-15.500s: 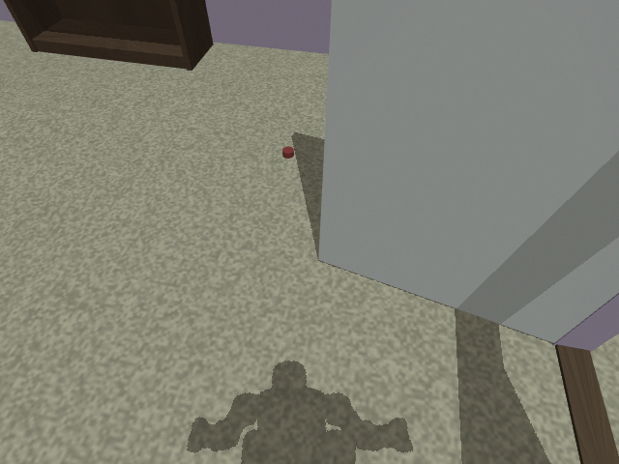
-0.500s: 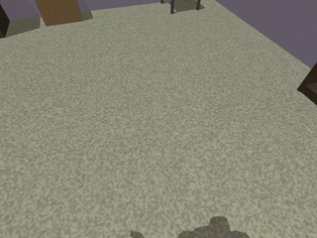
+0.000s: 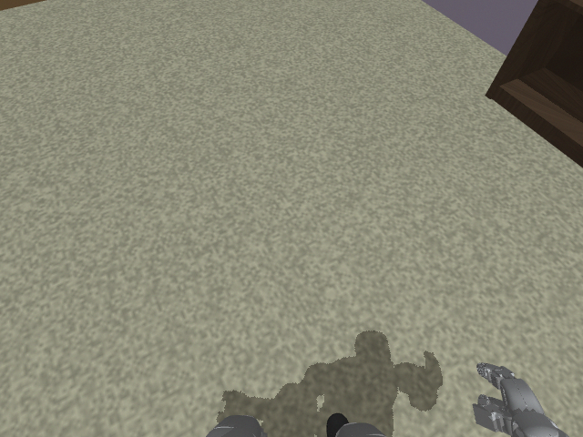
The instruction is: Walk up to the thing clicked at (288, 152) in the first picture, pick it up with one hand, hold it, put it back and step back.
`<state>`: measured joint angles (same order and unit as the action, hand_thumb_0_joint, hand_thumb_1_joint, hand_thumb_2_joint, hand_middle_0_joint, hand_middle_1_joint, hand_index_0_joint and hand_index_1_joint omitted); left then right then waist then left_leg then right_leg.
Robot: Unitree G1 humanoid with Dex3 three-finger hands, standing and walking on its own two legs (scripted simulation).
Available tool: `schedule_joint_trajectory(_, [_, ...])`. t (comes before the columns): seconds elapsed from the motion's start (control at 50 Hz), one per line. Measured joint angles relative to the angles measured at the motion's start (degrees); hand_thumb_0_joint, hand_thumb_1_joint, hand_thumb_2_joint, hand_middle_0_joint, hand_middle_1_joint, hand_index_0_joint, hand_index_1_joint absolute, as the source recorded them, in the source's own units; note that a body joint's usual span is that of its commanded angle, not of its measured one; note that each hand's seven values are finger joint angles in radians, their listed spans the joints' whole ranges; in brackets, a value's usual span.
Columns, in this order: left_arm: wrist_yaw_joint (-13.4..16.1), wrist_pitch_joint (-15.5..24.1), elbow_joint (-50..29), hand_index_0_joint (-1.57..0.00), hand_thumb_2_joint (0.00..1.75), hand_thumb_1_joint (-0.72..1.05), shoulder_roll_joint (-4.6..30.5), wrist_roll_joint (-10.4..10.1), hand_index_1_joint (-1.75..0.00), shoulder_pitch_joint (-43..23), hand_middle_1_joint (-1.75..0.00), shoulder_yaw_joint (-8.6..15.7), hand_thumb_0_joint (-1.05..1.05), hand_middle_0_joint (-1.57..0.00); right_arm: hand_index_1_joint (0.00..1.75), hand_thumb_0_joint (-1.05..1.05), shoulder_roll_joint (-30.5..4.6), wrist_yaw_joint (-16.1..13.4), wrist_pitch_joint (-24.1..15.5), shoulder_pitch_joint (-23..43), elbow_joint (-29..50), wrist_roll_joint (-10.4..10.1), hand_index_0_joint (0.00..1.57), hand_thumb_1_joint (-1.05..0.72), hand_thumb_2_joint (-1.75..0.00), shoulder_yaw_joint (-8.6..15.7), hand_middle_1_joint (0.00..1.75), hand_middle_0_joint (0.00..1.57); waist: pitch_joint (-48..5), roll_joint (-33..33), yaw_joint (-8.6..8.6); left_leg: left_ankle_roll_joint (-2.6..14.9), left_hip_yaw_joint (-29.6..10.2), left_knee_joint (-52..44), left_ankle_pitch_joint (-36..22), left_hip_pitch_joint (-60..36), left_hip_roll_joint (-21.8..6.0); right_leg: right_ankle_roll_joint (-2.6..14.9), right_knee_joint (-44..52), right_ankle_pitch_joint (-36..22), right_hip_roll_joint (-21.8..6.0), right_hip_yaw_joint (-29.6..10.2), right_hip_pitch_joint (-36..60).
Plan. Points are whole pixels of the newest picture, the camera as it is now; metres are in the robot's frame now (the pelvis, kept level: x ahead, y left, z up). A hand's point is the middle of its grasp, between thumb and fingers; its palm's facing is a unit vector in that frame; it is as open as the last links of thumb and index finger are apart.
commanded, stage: walk up
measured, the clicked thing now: out of the picture -0.30 -1.44 -0.76
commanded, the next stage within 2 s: none
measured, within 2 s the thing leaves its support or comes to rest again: neither
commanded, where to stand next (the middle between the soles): +0.05 -0.02 m, yaw -113 degrees
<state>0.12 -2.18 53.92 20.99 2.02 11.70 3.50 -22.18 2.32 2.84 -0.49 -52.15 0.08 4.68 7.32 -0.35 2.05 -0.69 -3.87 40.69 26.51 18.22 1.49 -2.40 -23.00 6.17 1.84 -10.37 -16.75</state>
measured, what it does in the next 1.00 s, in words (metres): steps on the spot, turning right: right foot, then left foot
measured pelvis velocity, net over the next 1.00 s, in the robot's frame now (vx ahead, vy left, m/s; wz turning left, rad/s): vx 0.08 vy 0.05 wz -1.03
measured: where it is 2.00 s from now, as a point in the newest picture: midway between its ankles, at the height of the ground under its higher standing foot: outside the picture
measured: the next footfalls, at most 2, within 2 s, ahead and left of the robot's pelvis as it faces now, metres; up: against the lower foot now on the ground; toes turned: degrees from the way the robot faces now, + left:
right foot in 0.50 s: -0.01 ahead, -0.09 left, +0.00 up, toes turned -33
left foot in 0.86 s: +0.23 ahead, +0.03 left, +0.00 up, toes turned -52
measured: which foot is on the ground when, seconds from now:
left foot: down 0.00-0.52, up 0.54-0.84, down 0.86-1.00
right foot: down 0.00-0.04, up 0.06-0.48, down 0.50-0.86, up 0.88-1.00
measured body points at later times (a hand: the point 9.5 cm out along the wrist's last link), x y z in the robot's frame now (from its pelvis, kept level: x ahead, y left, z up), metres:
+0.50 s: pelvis +0.00 +0.04 -0.01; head +0.04 +0.00 +0.44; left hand +0.27 +0.26 -0.10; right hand -0.09 -0.28 -0.12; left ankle +0.01 +0.12 -0.74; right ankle -0.05 -0.07 -0.74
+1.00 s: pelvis +0.08 +0.05 -0.01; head +0.14 +0.02 +0.44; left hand +0.43 +0.11 -0.12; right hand -0.12 -0.22 -0.08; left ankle +0.20 +0.06 -0.74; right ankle -0.05 -0.01 -0.66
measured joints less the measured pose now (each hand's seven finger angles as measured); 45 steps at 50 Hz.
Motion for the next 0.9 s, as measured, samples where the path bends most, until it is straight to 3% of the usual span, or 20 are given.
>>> schedule_joint_trajectory(0.04, [-0.04, -0.76, -1.70, -0.20, 0.89, 0.90, 0.68, -0.12, -0.30, 0.09, -0.30, 0.15, 0.01, -0.21, 0.30, 0.01, 0.09, 0.00, -0.19, -1.02, 1.90, 0.61, 0.20, -0.91, -0.90, 0.44, 0.30, 0.20, 0.14, 0.72, -0.40, 0.59, -0.20, -7.77, -5.85, -2.23, 0.20, -1.10, -2.48, 0.59, 0.51, -2.02, -2.20])
schedule_joint_trajectory(0.06, [0.08, -1.14, -2.18, -0.20, 0.89, 0.90, 1.02, -0.22, -0.30, -0.47, -0.30, 0.31, 0.01, -0.21, 0.30, 0.01, 0.49, -0.20, -0.35, -1.69, 2.54, 1.10, 0.20, -0.91, -0.90, 0.75, 0.30, 0.20, 0.73, 1.46, -0.54, 1.28, 0.83, -8.95, -10.79, -2.65, 0.37, -0.19, -5.90, 4.95, 0.85, -3.02, -3.56])
schedule_joint_trajectory(0.1, [0.46, -1.55, -2.89, -0.20, 0.89, 0.90, 1.23, -0.09, -0.30, -0.91, -0.30, 0.49, 0.01, -0.21, 0.30, 0.01, 1.36, -0.18, 0.32, -3.09, 3.18, 1.82, 0.20, -0.91, -0.90, 0.81, 0.30, 0.20, 0.97, 1.80, -0.72, 2.48, 3.03, -9.53, -11.64, -3.28, -0.60, 0.68, -15.69, 14.54, 2.09, -1.04, -7.42])
schedule_joint_trajectory(0.12, [0.26, -1.59, -3.19, -0.20, 0.89, 0.90, 1.50, -0.07, -0.30, -0.86, -0.30, 0.52, 0.01, -0.21, 0.30, 0.01, 1.82, -0.09, 0.57, -3.74, 3.21, 1.91, 0.20, -0.91, -0.90, 0.73, 0.30, 0.20, 0.93, 1.75, -1.21, 2.80, 3.78, -10.76, -11.99, -4.05, -1.32, 0.89, -20.40, 16.21, 2.51, 0.59, -8.95])
schedule_joint_trajectory(0.16, [-0.70, -1.49, -3.74, -0.20, 0.89, 0.90, 2.24, -0.44, -0.30, -0.71, -0.30, 0.82, 0.01, -0.21, 0.30, 0.01, 2.57, -0.24, 0.57, -5.41, 3.20, 1.86, 0.20, -0.91, -0.90, 0.55, 0.30, 0.20, 0.58, 1.84, -1.92, 3.04, 5.32, -13.77, -13.16, -5.73, -2.43, 1.27, -27.24, 14.91, 2.66, 2.60, -10.79])
schedule_joint_trajectory(0.22, [-2.22, -1.33, -4.55, -0.20, 0.89, 0.90, 3.15, -0.67, -0.30, 0.26, -0.30, 1.20, 0.01, -0.21, 0.30, 0.01, 2.83, -0.42, 0.21, -7.58, 3.69, 1.64, 0.20, -0.90, -0.90, 0.62, 0.30, 0.20, -0.19, 1.89, -2.71, 3.29, 8.35, -16.36, -13.91, -7.42, -3.30, 1.06, -31.50, 10.91, 0.66, 4.95, -11.12])
schedule_joint_trajectory(0.34, [-3.82, -2.07, -5.38, -0.20, 0.89, 0.90, 3.34, -0.40, -0.30, 1.68, -0.30, 0.81, 0.01, -0.20, 0.30, 0.01, 1.82, 0.40, -0.62, -10.54, 6.36, 1.68, 0.20, -0.90, -0.90, 1.27, 0.30, 0.20, -1.27, 0.85, -4.45, 3.85, 16.08, -17.13, -12.55, -9.10, -4.25, 0.27, -24.45, 10.32, -4.23, 10.00, -7.49])
schedule_joint_trajectory(0.42, [-3.90, -1.46, -6.70, -0.20, 0.89, 0.90, 3.16, -0.25, -0.30, 0.61, -0.30, 0.36, 0.01, -0.20, 0.30, 0.01, 0.53, 0.99, -0.80, -12.00, 7.51, 1.82, 0.20, -0.90, -0.90, 1.54, 0.30, 0.20, -1.05, -0.33, -5.39, 3.44, 20.83, -14.54, -10.10, -8.75, -5.53, 1.42, -18.27, 12.42, -5.21, 12.57, -4.68])
schedule_joint_trajectory(0.5, [-3.40, -0.03, -8.92, -0.20, 0.89, 0.90, 3.32, -0.10, -0.30, -0.56, -0.30, 0.34, 0.01, -0.20, 0.30, 0.01, -0.68, 1.45, -0.09, -13.42, 7.90, 1.41, 0.20, -0.90, -0.90, 1.93, 0.30, 0.20, -1.34, -1.60, -5.80, 2.23, 24.63, -7.08, -5.07, -7.00, -8.38, 3.66, -10.55, 13.05, -4.16, 14.78, 0.21])
schedule_joint_trajectory(0.52, [-3.08, 0.59, -9.38, -0.20, 0.89, 0.90, 2.99, 0.00, -0.30, -1.15, -0.30, 0.43, 0.01, -0.20, 0.30, 0.01, -1.22, 1.43, 0.11, -13.60, 7.64, 1.07, 0.20, -0.90, -0.90, 2.11, 0.30, 0.20, -0.90, -3.01, -5.82, 1.87, 23.79, -2.87, -3.52, -5.75, -10.26, 3.80, -9.99, 10.85, -2.78, 14.86, 0.81])
schedule_joint_trajectory(0.54, [-2.75, 1.21, -10.13, -0.20, 0.89, 0.90, 2.71, 0.11, -0.30, -1.43, -0.30, 0.45, 0.01, -0.20, 0.30, 0.01, -1.47, 1.37, 0.51, -13.56, 7.17, 0.77, 0.20, -0.90, -0.90, 2.21, 0.30, 0.20, -0.51, -3.81, -5.54, 0.94, 20.53, 2.29, -1.49, -3.86, -10.49, 3.81, -11.14, 11.10, -1.77, 14.37, 0.67])
schedule_joint_trajectory(0.58, [-2.11, 1.93, -11.70, -0.20, 0.89, 0.90, 2.29, -0.13, -0.30, -0.92, -0.30, 0.33, 0.01, -0.20, 0.30, 0.01, -1.45, 1.30, 1.22, -12.83, 6.45, 0.34, 0.20, -0.90, -0.90, 1.73, 0.30, 0.20, -0.12, -3.46, -4.20, -0.61, 12.50, 12.07, 4.49, 0.20, -7.19, 4.22, -12.39, 11.86, -0.80, 11.45, 0.58])
schedule_joint_trajectory(0.62, [-1.44, 1.66, -12.44, -0.20, 0.89, 0.90, 1.52, -0.75, -0.30, -0.06, -0.30, -0.15, 0.01, -0.20, 0.30, 0.01, -1.56, 1.58, 1.00, -12.07, 6.32, -0.21, 0.20, -0.91, -0.90, 1.08, 0.30, 0.20, -0.02, -3.75, -3.68, -1.61, 7.10, 16.14, 4.72, 3.27, -5.67, 4.13, -10.47, 11.00, 0.38, 8.99, 2.12])
schedule_joint_trajectory(0.66, [-1.20, 1.09, -13.06, -0.20, 0.89, 0.90, 0.99, -0.94, -0.30, 0.81, -0.30, -0.57, 0.01, -0.21, 0.30, 0.01, -1.52, 1.67, 0.52, -11.56, 6.83, -0.35, 0.20, -0.91, -0.90, 0.49, 0.30, 0.20, -0.45, -3.76, -3.50, -2.22, 4.35, 15.58, 2.20, 5.72, -5.53, 3.75, -8.88, 10.25, 1.23, 6.68, 3.12])
schedule_joint_trajectory(0.76, [-1.61, 0.09, -15.30, -0.20, 0.89, 0.90, 0.27, -0.28, -0.30, 1.54, -0.30, -0.67, 0.01, -0.21, 0.30, 0.01, -1.66, 0.59, 0.00, -10.43, 8.02, -0.16, 0.20, -0.91, -0.90, -0.14, 0.30, 0.20, -1.08, -3.21, -2.62, -2.38, 1.15, 10.19, -3.23, 8.78, -4.59, 2.67, -9.43, 10.71, 3.20, 0.90, 2.93])
schedule_joint_trajectory(0.82, [-1.67, -0.34, -16.61, -0.20, 0.89, 0.90, 0.68, -0.04, -0.30, 1.38, -0.30, -0.46, 0.01, -0.21, 0.30, 0.01, -1.55, -0.53, -0.62, -9.99, 8.18, -0.10, 0.20, -0.91, -0.90, -0.22, 0.30, 0.20, -1.25, -2.20, -2.00, -1.36, 0.56, 3.56, -5.23, 7.09, -2.79, 1.56, -11.72, 12.06, 4.47, -2.63, 1.90])
schedule_joint_trajectory(0.86, [-1.42, -0.59, -17.11, -0.20, 0.89, 0.90, 1.56, -0.38, -0.30, 1.11, -0.30, -0.28, 0.01, -0.21, 0.30, 0.01, -1.18, -1.28, -1.61, -10.17, 8.57, 0.35, 0.20, -0.91, -0.90, -0.20, 0.30, 0.20, -1.42, -0.96, -2.32, 0.06, 1.07, -2.74, -12.48, 4.69, -1.82, 0.46, -14.70, 13.82, 5.15, -4.69, 0.64])
schedule_joint_trajectory(0.9, [-0.72, -0.91, -16.43, -0.20, 0.89, 0.90, 2.53, -0.50, -0.30, -0.07, -0.30, 0.42, 0.01, -0.21, 0.30, 0.01, -0.09, -1.70, -1.96, -9.75, 8.92, 0.62, 0.20, -0.91, -0.90, -0.52, 0.30, 0.20, -0.55, 1.07, -2.18, 1.24, 3.78, -1.56, -12.21, 4.54, -2.53, 0.71, -23.07, 20.04, 5.73, -4.05, -2.69])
